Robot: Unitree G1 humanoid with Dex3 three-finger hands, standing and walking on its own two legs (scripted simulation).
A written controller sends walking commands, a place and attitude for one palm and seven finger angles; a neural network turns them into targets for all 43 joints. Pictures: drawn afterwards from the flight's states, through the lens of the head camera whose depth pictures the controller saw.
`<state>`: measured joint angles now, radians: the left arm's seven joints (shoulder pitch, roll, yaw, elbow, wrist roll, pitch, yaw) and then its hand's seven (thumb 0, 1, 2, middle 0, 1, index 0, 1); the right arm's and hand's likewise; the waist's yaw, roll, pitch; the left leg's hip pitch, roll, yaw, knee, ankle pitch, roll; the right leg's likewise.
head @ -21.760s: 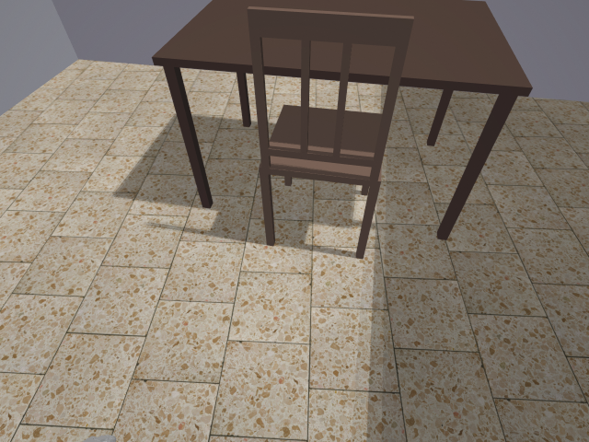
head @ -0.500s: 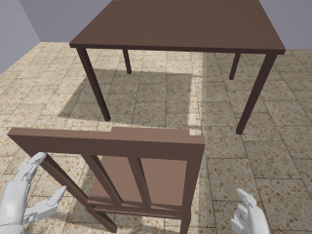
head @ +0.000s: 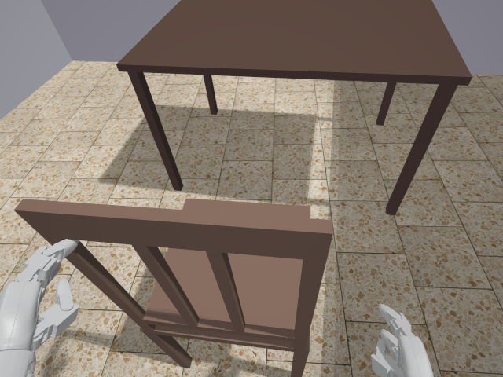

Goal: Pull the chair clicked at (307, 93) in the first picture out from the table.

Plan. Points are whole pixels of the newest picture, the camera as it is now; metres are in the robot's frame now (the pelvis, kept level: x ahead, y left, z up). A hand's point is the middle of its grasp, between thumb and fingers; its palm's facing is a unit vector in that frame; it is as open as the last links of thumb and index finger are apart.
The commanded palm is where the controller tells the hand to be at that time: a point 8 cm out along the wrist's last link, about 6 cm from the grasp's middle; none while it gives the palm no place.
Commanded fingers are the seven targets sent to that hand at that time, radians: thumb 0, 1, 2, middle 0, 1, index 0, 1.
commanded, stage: step back with the hand held close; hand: left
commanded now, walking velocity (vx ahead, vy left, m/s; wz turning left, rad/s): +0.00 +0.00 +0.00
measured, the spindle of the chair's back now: (173, 290) +0.26 +0.20 -0.06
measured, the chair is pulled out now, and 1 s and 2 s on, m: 0.63 0.64 0.64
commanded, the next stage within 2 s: stop stepping back and stand still in 1.28 s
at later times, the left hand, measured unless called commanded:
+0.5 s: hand (58, 336) +0.13 +0.26 +0.10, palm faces +0.11 -0.79 -0.60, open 6.7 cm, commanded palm +0.08 +0.31 +0.18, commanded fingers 0.00 0.90 0.90 -0.20 -0.30 -0.20 -0.30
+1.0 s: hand out of the picture +0.07 +0.30 +0.17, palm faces +0.43 -0.74 -0.52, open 7.4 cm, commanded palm +0.00 +0.34 +0.18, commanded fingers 0.00 0.90 0.90 -0.20 -0.30 -0.20 -0.30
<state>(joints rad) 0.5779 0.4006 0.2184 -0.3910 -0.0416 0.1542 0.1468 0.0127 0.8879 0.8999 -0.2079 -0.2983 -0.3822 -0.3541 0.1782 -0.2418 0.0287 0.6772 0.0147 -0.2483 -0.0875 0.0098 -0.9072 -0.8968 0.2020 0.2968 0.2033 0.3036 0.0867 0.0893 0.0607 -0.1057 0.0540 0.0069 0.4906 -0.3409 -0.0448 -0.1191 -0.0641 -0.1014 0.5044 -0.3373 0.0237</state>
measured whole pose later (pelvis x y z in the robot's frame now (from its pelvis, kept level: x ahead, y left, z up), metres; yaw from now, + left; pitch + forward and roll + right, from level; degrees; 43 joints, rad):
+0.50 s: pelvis -0.06 +0.01 +0.00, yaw -1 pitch +0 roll +0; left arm 0.68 0.54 0.31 -0.55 -0.08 0.02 0.12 0.01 0.89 0.90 -0.21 -0.30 -0.38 -0.36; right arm 0.13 -0.22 -0.01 0.55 0.04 -0.09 -0.11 0.01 -0.91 -0.90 0.20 0.30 0.20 0.30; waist 0.03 0.02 0.19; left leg -0.27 0.05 0.02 0.53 -0.26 -0.03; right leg -0.28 -0.06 -0.08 0.52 -0.23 0.03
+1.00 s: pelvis -0.14 +0.04 -0.01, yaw +1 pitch +0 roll -3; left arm 0.55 0.45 0.46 -0.56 -0.01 -0.20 0.18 0.02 0.89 0.90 -0.21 -0.30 -0.22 -0.30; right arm 0.27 -0.20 -0.01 0.59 0.02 -0.13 -0.09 0.01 -0.91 -0.90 0.20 0.30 0.20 0.30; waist -0.02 0.03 0.04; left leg -0.45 0.05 -0.02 0.61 -0.17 0.01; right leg -0.30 -0.02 -0.05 0.72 -0.37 0.02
